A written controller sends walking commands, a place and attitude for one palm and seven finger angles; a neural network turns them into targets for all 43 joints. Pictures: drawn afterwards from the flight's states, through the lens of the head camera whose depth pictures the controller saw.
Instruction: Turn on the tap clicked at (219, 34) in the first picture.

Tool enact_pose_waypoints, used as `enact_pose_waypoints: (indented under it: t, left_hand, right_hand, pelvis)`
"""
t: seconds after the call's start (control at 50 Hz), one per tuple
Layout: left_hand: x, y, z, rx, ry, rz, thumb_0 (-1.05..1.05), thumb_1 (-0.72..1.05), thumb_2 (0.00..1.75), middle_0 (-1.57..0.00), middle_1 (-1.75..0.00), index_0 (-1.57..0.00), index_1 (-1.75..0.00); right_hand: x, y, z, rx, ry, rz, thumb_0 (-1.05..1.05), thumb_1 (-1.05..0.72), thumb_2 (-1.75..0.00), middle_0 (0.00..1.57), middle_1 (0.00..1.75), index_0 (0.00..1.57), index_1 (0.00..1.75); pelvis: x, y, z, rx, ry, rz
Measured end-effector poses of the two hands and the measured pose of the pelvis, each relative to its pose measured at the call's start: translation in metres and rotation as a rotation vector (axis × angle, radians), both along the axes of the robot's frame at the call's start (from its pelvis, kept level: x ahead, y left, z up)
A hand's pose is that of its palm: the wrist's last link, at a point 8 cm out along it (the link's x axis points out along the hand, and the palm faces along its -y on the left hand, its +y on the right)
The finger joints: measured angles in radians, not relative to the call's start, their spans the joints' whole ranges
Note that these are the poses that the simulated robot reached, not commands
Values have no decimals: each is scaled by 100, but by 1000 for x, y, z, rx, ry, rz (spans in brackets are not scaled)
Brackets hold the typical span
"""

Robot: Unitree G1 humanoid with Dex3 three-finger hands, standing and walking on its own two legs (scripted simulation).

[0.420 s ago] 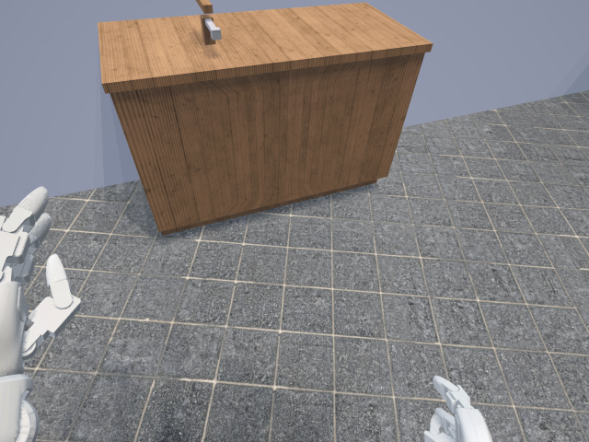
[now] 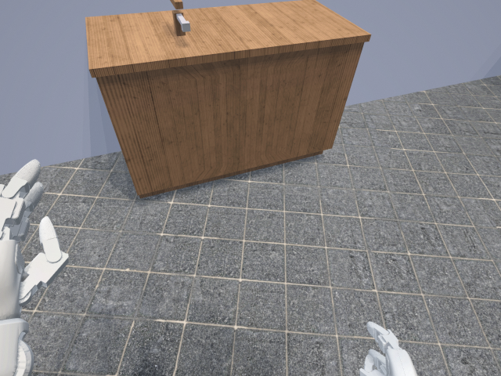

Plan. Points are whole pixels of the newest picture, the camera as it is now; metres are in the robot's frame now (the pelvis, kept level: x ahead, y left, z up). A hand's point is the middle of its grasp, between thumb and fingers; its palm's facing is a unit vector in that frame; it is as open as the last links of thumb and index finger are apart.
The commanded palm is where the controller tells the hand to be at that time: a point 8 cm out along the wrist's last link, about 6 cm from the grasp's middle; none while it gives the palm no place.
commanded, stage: walk to a spot facing it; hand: left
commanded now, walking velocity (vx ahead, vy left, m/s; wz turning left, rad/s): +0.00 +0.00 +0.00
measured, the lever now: (185, 26) +1.21 +0.32 +0.06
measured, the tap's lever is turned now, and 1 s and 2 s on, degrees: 0 0 0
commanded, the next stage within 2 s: take the last steps up to it in 1.46 s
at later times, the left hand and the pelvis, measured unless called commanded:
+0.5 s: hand (108, 221) +0.27 +0.21 +0.16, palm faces +0.42 -0.84 -0.34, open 7.4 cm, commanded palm +0.21 +0.26 +0.18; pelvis +0.05 -0.03 -0.01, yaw +1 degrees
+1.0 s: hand (184, 131) +0.44 +0.15 +0.17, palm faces +0.32 -0.80 -0.51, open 7.4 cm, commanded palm +0.39 +0.20 +0.18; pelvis +0.21 -0.07 -0.01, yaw -5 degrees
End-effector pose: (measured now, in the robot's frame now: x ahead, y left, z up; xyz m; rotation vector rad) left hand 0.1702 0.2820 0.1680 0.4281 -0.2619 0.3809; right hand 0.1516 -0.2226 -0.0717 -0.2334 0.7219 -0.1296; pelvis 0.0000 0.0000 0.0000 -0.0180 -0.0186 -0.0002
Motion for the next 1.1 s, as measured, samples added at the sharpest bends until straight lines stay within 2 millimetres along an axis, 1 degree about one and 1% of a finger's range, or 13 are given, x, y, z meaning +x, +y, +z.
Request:
enact_pose_waypoints:
  t: [0.16,0.26,0.36,0.44,0.5,0.62,0.68,0.74,0.8,0.88,0.98,1.06,1.1]
  left_hand:
    - [0,-2,3,15,-12,-6,1,89,90,-21,-30,-21,-30]
    - [7,-4,3,15,-14,5,1,89,90,-21,-30,-21,-30]
    - [22,-11,5,39,-37,17,1,89,90,-21,-30,-21,-30]
    - [39,-24,1,39,-41,12,1,89,90,-21,-30,-21,-30]
    - [54,-32,-2,8,-45,-2,1,89,90,-21,-30,-21,-30]
    - [87,-24,6,36,-60,-25,1,89,90,-21,-30,-21,-30]
    - [108,-16,9,70,-105,-37,1,89,90,-21,-30,-21,-30]
    - [134,-17,11,77,-98,-46,1,89,90,-21,-30,-21,-30]
    - [160,-27,15,70,-69,-67,1,89,90,-21,-30,-21,-30]
    - [190,-54,23,82,-50,-110,1,89,90,-21,-30,-21,-30]
    - [229,-85,24,166,2,-117,1,89,90,-21,-30,-21,-30]
    - [261,-112,16,209,-2,-95,1,89,90,-21,-30,-21,-30]
    - [275,-124,14,177,-3,-95,1,89,90,-21,-30,-21,-30]
  right_hand:
    - [-2,-2,-2,3,1,-7,1,-90,-89,21,30,20,30]
    - [-1,-7,-5,-4,6,-32,1,-90,-89,21,30,20,30]
    - [6,-15,-14,3,17,-48,1,-90,-89,21,30,20,30]
    - [14,-26,-24,19,41,-52,1,-90,-89,21,30,20,30]
    - [23,-34,-26,1,90,-44,1,-90,-89,21,30,20,30]
    - [58,-40,-15,-56,119,-38,1,-90,-89,21,30,20,30]
    - [84,-37,-16,-64,66,-64,1,-90,-89,21,30,20,30]
    - [108,-29,-12,-17,19,-91,1,-90,-89,20,30,20,30]
    - [125,-19,-9,43,2,-90,1,-90,-89,20,30,20,30]
    - [144,-18,-12,96,17,-83,1,-90,-89,21,30,20,30]
    - [168,-41,-33,136,64,-94,1,-90,-89,21,30,21,30]
    - [195,-78,-64,132,123,-94,1,-90,-89,21,30,21,30]
    - [208,-98,-67,110,156,-91,1,-90,-89,21,30,21,30]
  pelvis:
    - [1,-1,-1,2,2,-6]
    - [9,-2,-2,1,10,-11]
    - [21,-12,-7,-6,3,-9]
    - [39,-23,-12,1,12,-7]
    - [52,-25,-10,14,15,9]
    - [85,-19,-6,28,22,2]
    - [101,-12,-16,41,7,-26]
    - [117,-13,-13,36,3,-53]
    - [135,-18,-6,20,14,-61]
    - [160,-31,0,14,27,-79]
    - [199,-61,-7,18,31,-84]
    - [226,-88,-25,22,13,-61]
    - [236,-96,-24,34,6,-56]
